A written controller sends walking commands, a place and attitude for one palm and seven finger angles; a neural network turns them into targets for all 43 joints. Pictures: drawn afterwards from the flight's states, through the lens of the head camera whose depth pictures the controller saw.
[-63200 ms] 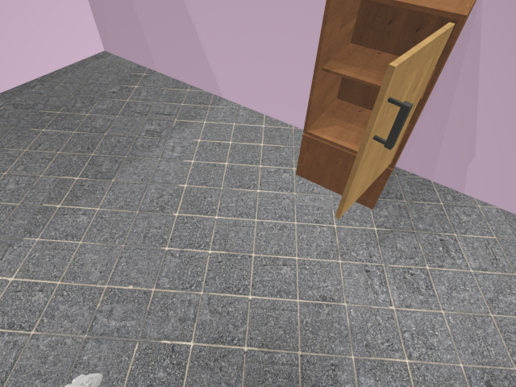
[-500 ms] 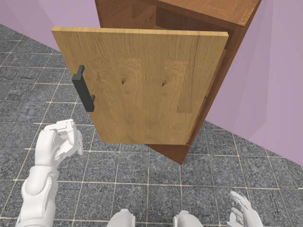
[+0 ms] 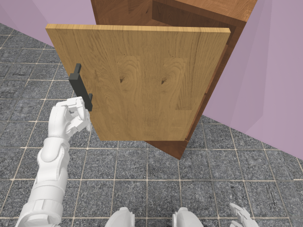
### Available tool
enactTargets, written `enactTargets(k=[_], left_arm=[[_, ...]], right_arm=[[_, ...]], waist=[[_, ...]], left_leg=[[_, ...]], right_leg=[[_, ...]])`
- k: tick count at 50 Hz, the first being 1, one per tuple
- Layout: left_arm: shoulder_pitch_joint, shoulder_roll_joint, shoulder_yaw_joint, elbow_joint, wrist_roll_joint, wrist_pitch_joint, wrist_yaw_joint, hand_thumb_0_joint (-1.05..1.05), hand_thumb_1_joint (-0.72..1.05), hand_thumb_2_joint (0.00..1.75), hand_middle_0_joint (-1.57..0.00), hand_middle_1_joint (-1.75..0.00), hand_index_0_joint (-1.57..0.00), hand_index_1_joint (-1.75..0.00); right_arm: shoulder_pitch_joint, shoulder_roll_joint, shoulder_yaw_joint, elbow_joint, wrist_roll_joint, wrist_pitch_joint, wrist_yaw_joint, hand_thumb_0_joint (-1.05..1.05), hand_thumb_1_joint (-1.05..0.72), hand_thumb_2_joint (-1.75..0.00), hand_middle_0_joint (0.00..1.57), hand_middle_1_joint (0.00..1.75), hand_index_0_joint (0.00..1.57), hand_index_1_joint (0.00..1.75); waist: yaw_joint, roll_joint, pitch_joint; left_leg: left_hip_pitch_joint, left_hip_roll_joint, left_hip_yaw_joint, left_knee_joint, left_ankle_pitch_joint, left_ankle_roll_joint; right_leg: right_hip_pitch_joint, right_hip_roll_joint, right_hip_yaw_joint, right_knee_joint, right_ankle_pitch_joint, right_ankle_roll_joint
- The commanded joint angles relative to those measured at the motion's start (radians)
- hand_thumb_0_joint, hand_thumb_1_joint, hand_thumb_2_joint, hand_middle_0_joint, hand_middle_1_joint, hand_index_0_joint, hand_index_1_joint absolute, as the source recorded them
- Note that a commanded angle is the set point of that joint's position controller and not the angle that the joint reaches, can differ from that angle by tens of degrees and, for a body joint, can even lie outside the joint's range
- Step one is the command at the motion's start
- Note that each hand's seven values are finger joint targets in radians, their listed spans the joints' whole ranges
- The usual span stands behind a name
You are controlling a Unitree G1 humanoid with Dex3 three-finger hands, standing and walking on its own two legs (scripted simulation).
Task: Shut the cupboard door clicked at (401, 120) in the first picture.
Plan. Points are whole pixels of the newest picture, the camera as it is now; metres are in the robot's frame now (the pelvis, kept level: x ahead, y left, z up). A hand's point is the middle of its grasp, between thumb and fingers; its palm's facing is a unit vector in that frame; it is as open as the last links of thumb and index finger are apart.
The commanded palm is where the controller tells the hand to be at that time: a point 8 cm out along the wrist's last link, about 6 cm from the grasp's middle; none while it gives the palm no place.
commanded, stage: bring the fist close to the handle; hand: left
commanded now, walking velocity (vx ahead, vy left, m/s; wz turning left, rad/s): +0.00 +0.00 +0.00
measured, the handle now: (83, 88) +0.48 +0.22 +0.05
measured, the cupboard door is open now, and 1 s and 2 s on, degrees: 30 25 11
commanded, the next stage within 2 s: push the door shut along its arc in 0.36 s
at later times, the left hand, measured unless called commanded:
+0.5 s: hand (88, 119) +0.37 +0.18 +0.05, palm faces +0.04 -1.00 -0.03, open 3.1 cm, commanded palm +0.35 +0.23 +0.05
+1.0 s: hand (92, 100) +0.43 +0.18 +0.06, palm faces -0.10 -0.99 -0.03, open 3.1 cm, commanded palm +0.42 +0.22 +0.05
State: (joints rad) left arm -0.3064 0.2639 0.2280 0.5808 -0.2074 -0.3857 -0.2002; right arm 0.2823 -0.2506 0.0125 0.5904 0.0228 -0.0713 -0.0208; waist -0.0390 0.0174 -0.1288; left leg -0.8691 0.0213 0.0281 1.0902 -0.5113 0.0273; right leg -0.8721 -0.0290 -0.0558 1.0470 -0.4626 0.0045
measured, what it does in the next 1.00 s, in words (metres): stands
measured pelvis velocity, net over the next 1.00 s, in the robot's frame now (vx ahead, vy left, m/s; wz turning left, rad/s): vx -0.01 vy -0.01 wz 0.00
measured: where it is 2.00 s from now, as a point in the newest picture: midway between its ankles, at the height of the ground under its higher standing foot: outside the picture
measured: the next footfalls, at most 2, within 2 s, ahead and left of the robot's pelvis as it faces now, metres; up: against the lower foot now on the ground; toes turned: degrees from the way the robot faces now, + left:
none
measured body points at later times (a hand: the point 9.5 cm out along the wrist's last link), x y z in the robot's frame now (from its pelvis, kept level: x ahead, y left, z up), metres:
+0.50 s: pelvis -0.01 -0.01 +0.00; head +0.08 -0.01 +0.44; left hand +0.36 +0.23 +0.06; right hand +0.11 -0.27 -0.11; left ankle +0.01 +0.10 -0.66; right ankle +0.02 -0.13 -0.66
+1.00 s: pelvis -0.01 -0.01 -0.01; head +0.10 +0.00 +0.43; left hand +0.43 +0.23 +0.06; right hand +0.06 -0.28 -0.13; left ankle +0.01 +0.10 -0.66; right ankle +0.02 -0.13 -0.66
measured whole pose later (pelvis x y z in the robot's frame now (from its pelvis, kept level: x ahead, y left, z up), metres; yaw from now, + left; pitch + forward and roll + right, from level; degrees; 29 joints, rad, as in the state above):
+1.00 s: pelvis -0.01 -0.01 -0.01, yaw +0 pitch +19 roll -1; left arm -0.68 0.42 0.31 0.99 -0.19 -0.43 -0.38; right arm 0.32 -0.27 0.01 0.64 0.03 -0.02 -0.03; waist -0.09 0.02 -0.11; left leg -0.97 0.03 0.01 1.14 -0.50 0.01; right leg -0.97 -0.02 -0.07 1.09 -0.46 -0.02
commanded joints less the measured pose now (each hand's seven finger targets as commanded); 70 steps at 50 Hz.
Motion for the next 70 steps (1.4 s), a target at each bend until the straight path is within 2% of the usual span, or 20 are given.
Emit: enactTargets(k=[1,5,6,7,13,20,22,24,25,29,31,36,43,47,52,57,61,62,69,70], left_arm=[[-0.32,0.209,0.085,-0.176,0.0,-0.105,0.015,0.0,0.9,0.9,-1.3,-1.5,-1.3,-1.5],[-0.242,0.216,0.096,-0.187,-0.004,-0.114,0.006,0.0,0.9,0.9,-1.3,-1.5,-1.3,-1.5],[-0.247,0.182,0.061,-0.204,-0.006,-0.111,0.0,0.0,0.9,0.9,-1.3,-1.5,-1.3,-1.5],[-0.235,0.191,0.076,-0.187,-0.011,-0.104,-0.002,0.0,0.9,0.9,-1.3,-1.5,-1.3,-1.5],[-0.281,0.163,0.053,-0.162,-0.019,-0.101,-0.003,0.0,0.9,0.9,-1.3,-1.5,-1.3,-1.5],[-0.327,0.223,0.084,-0.16,-0.005,-0.146,-0.005,0.0,0.9,0.9,-1.3,-1.5,-1.3,-1.5],[-0.326,0.191,0.059,-0.155,-0.004,-0.144,-0.011,0.0,0.9,0.9,-1.3,-1.5,-1.3,-1.5],[-0.324,0.203,0.068,-0.141,-0.01,-0.135,-0.018,0.0,0.9,0.9,-1.3,-1.5,-1.3,-1.5],[-0.342,0.249,0.099,-0.122,-0.008,-0.131,-0.021,0.0,0.9,0.9,-1.3,-1.5,-1.3,-1.5],[-0.513,0.259,0.083,-0.023,-0.001,-0.119,-0.049,0.0,0.9,0.9,-1.3,-1.5,-1.3,-1.5],[-0.555,0.297,0.108,-0.009,-0.002,-0.125,-0.068,0.0,0.9,0.9,-1.3,-1.5,-1.3,-1.5],[-0.597,0.304,0.099,0.069,-0.006,-0.124,-0.128,0.0,0.9,0.9,-1.3,-1.5,-1.3,-1.5],[-0.699,0.34,0.11,0.166,-0.007,-0.104,-0.181,0.0,0.9,0.9,-1.3,-1.5,-1.3,-1.5],[-0.809,0.339,0.087,0.218,0.005,-0.105,-0.198,0.0,0.9,0.9,-1.3,-1.5,-1.3,-1.5],[-0.889,0.342,0.067,0.238,0.019,-0.111,-0.215,0.0,0.9,0.9,-1.3,-1.5,-1.3,-1.5],[-1.01,0.397,0.092,0.326,0.036,-0.086,-0.207,0.0,0.9,0.9,-1.3,-1.5,-1.3,-1.5],[-1.033,0.451,0.121,0.323,0.059,-0.09,-0.216,0.0,0.9,0.9,-1.3,-1.5,-1.3,-1.5],[-1.029,0.436,0.107,0.328,0.063,-0.087,-0.224,0.0,0.9,0.9,-1.3,-1.5,-1.3,-1.5],[-1.098,0.452,0.113,0.355,0.062,-0.048,-0.247,0.0,0.9,0.9,-1.3,-1.5,-1.3,-1.5],[-1.097,0.469,0.135,0.356,0.055,-0.049,-0.246,0.0,0.9,0.9,-1.3,-1.5,-1.3,-1.5]], right_arm=[[0.033,-0.153,-0.064,-0.104,-0.005,-0.03,-0.012,0.0,-0.9,-0.9,0.2,0.3,0.2,0.3],[0.041,-0.153,-0.069,-0.114,-0.005,-0.02,-0.001,0.0,-0.9,-0.9,0.2,0.3,0.2,0.3],[0.037,-0.148,-0.067,-0.116,-0.003,-0.017,0.002,0.0,-0.9,-0.9,0.2,0.3,0.2,0.3],[0.043,-0.149,-0.071,-0.114,-0.001,-0.013,0.002,0.0,-0.9,-0.9,0.2,0.3,0.2,0.3],[0.036,-0.149,-0.068,-0.111,0.005,-0.007,-0.004,0.0,-0.9,-0.9,0.2,0.3,0.2,0.3],[0.033,-0.149,-0.066,-0.1,-0.001,-0.01,-0.011,0.0,-0.9,-0.9,0.2,0.3,0.2,0.3],[0.023,-0.144,-0.065,-0.102,0.001,-0.011,-0.008,0.0,-0.9,-0.9,0.2,0.3,0.2,0.3],[0.021,-0.147,-0.064,-0.102,0.002,-0.011,-0.009,0.0,-0.9,-0.9,0.2,0.3,0.2,0.3],[0.028,-0.153,-0.064,-0.1,0.002,-0.008,-0.014,0.0,-0.9,-0.9,0.2,0.3,0.2,0.3],[0.031,-0.154,-0.055,-0.079,0.007,-0.005,-0.024,0.0,-0.9,-0.9,0.2,0.3,0.2,0.3],[0.035,-0.157,-0.056,-0.074,0.006,-0.006,-0.03,0.0,-0.9,-0.9,0.2,0.3,0.2,0.3],[0.056,-0.16,-0.056,-0.066,0.007,-0.005,-0.027,0.0,-0.9,-0.9,0.2,0.3,0.2,0.3],[0.095,-0.172,-0.058,-0.054,0.011,0.015,-0.022,0.0,-0.9,-0.9,0.2,0.3,0.2,0.3],[0.116,-0.177,-0.057,-0.034,0.01,0.021,-0.021,0.0,-0.9,-0.9,0.2,0.3,0.2,0.3],[0.138,-0.188,-0.06,-0.021,0.006,0.027,-0.018,0.0,-0.9,-0.9,0.2,0.3,0.2,0.3],[0.156,-0.198,-0.051,-0.012,0.004,0.031,-0.019,0.0,-0.9,-0.9,0.2,0.3,0.2,0.3],[0.181,-0.205,-0.051,-0.015,-0.005,0.033,-0.014,0.0,-0.9,-0.9,0.2,0.3,0.2,0.3],[0.186,-0.203,-0.052,-0.015,-0.005,0.034,-0.011,0.0,-0.9,-0.9,0.2,0.3,0.2,0.3],[0.217,-0.21,-0.051,-0.015,-0.007,0.054,-0.006,0.0,-0.9,-0.9,0.2,0.3,0.2,0.3],[0.224,-0.209,-0.049,-0.019,-0.009,0.054,-0.006,0.0,-0.9,-0.9,0.2,0.3,0.2,0.3]], waist=[[-0.001,0.052,-0.368],[0.019,0.079,-0.424],[0.005,0.073,-0.424],[0.004,0.03,-0.413],[-0.022,-0.011,-0.31],[-0.017,0.028,-0.341],[-0.016,0.059,-0.351],[-0.014,0.04,-0.348],[-0.02,0.022,-0.342],[-0.057,-0.014,-0.293],[-0.052,0.01,-0.336],[-0.048,0.06,-0.419],[-0.074,0.014,-0.403],[-0.102,0.035,-0.387],[-0.114,0.096,-0.439],[-0.147,0.071,-0.401],[-0.137,0.125,-0.5],[-0.14,0.145,-0.515],[-0.17,0.124,-0.491],[-0.159,0.145,-0.501]], left_leg=[[0.217,-0.012,-0.063,-0.157,0.346,-0.028],[0.257,-0.01,-0.059,-0.16,0.429,-0.031],[0.26,-0.009,-0.053,-0.16,0.438,-0.029],[0.24,-0.009,-0.048,-0.159,0.423,-0.025],[0.169,-0.014,-0.044,-0.176,0.293,-0.017],[0.168,-0.02,-0.039,-0.158,0.282,-0.012],[0.182,-0.021,-0.039,-0.161,0.27,-0.015],[0.166,-0.022,-0.037,-0.165,0.25,-0.014],[0.154,-0.021,-0.04,-0.16,0.254,-0.011],[0.107,-0.022,-0.044,-0.147,0.178,-0.006],[0.115,-0.023,-0.042,-0.133,0.199,-0.004],[0.152,-0.023,-0.047,-0.112,0.274,-0.007],[0.113,-0.019,-0.049,-0.099,0.277,0.001],[0.122,-0.015,-0.064,-0.087,0.275,0.002],[0.19,-0.01,-0.084,-0.08,0.29,-0.002],[0.118,-0.009,-0.092,-0.07,0.214,0.005],[0.171,-0.007,-0.102,-0.051,0.299,0.002],[0.194,-0.006,-0.103,-0.047,0.319,0.0],[0.201,0.006,-0.116,-0.038,0.361,0.001],[0.209,0.003,-0.116,-0.035,0.389,0.0]], right_leg=[[0.178,0.039,0.014,-0.092,0.267,-0.034],[0.217,0.044,0.014,-0.093,0.318,-0.036],[0.224,0.042,0.014,-0.097,0.337,-0.031],[0.238,0.043,0.017,-0.106,0.34,-0.028],[0.219,0.042,0.021,-0.132,0.267,-0.024],[0.23,0.04,0.039,-0.123,0.267,-0.027],[0.214,0.038,0.037,-0.123,0.25,-0.028],[0.231,0.037,0.041,-0.131,0.239,-0.026],[0.237,0.039,0.042,-0.13,0.246,-0.026],[0.194,0.033,0.055,-0.143,0.177,-0.019],[0.207,0.032,0.063,-0.134,0.198,-0.021],[0.203,0.033,0.061,-0.105,0.273,-0.028],[0.187,0.037,0.06,-0.104,0.283,-0.024],[0.122,0.041,0.052,-0.094,0.262,-0.027],[0.045,0.046,0.04,-0.08,0.227,-0.034],[0.005,0.051,0.038,-0.08,0.156,-0.032],[0.005,0.053,0.036,-0.052,0.206,-0.038],[-0.013,0.054,0.032,-0.049,0.214,-0.039],[-0.048,0.061,0.02,-0.05,0.233,-0.036],[-0.042,0.065,0.017,-0.041,0.247,-0.04]])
